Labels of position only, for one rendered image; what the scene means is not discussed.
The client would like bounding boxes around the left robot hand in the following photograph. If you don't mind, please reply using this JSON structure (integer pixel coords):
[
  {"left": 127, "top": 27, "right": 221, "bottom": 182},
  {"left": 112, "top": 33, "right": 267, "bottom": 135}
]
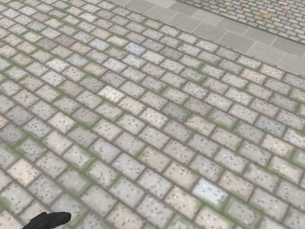
[{"left": 21, "top": 212, "right": 71, "bottom": 229}]

